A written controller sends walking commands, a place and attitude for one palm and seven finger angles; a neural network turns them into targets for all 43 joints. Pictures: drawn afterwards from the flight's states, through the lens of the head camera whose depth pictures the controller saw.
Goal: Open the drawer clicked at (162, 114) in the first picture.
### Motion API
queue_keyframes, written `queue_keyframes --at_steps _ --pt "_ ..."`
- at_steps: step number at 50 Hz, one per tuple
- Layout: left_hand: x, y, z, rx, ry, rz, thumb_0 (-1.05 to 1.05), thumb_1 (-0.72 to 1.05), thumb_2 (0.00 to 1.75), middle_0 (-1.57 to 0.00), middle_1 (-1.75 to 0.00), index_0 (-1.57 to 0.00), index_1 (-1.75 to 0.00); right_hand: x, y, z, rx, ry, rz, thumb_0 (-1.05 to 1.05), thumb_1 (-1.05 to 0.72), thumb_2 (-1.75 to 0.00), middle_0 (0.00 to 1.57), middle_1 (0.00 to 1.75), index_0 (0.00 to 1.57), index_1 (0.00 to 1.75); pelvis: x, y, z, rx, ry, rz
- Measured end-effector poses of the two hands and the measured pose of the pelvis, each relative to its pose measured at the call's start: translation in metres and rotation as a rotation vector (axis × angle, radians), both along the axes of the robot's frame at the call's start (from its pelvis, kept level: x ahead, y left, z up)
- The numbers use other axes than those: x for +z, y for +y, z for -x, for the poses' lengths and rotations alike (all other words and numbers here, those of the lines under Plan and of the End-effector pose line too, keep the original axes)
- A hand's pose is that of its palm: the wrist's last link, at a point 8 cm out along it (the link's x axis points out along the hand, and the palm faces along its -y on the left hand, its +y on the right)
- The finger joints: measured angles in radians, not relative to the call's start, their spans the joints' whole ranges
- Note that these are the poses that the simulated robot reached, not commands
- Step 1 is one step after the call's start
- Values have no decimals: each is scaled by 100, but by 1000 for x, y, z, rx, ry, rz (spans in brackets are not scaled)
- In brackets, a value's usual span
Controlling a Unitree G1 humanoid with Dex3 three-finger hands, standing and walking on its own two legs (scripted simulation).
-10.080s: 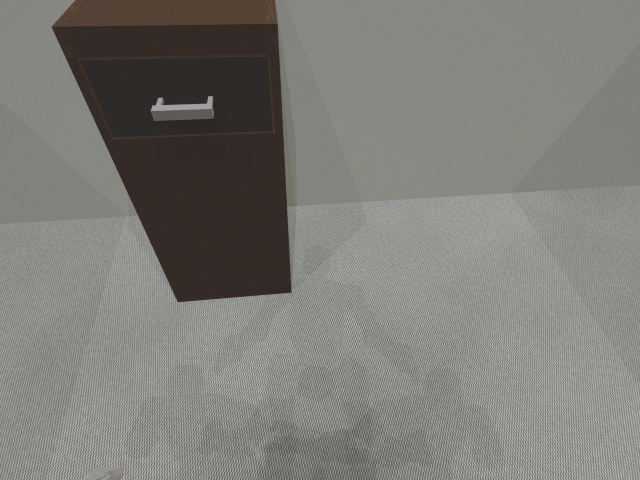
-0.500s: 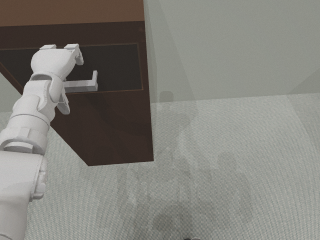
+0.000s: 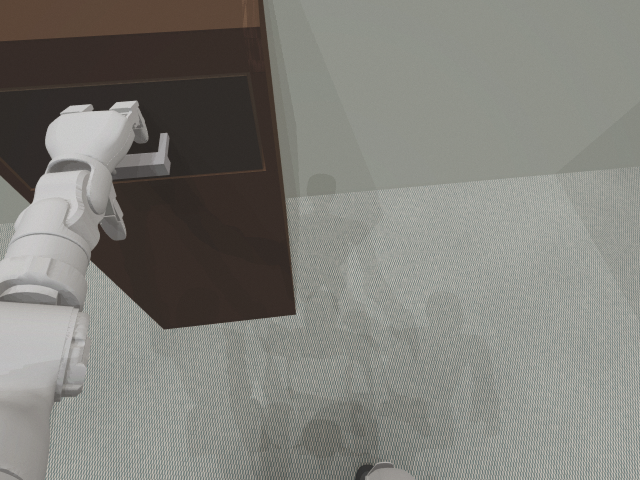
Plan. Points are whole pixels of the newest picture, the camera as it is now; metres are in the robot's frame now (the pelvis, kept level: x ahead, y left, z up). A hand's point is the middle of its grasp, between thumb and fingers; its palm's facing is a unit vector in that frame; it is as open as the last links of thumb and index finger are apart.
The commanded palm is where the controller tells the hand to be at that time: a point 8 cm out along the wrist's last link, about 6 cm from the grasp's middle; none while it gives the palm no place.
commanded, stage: lower the fingers behind the handle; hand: left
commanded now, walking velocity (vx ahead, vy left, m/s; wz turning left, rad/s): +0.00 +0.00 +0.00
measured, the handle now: (124, 155) +0.55 +0.25 +0.05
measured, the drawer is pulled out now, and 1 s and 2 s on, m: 0.00 0.00 0.00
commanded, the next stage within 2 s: close the thumb around the handle in 1.06 s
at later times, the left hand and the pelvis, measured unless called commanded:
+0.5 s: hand (121, 186) +0.50 +0.25 +0.04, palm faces -0.11 -0.01 -0.99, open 13.8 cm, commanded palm +0.49 +0.25 +0.09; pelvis +0.00 +0.01 -0.01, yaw +0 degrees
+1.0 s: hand (126, 190) +0.50 +0.25 +0.03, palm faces -0.08 -0.01 -1.00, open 13.8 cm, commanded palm +0.49 +0.25 +0.08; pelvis +0.00 +0.01 -0.01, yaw +0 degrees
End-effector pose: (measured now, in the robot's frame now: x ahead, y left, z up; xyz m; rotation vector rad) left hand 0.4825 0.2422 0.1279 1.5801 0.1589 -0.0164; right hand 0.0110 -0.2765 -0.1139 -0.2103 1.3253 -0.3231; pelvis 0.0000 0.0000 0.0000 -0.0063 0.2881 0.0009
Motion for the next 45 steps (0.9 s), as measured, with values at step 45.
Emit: queue_keyframes --at_steps 45 --pt "-47 7 -5 3 -39 17 0 -49 30 -32 -120 -32 -121 -13 19 24 -6 95 -13 0 -90 -90 20 30 20 30 -15 15 1 7 72 19"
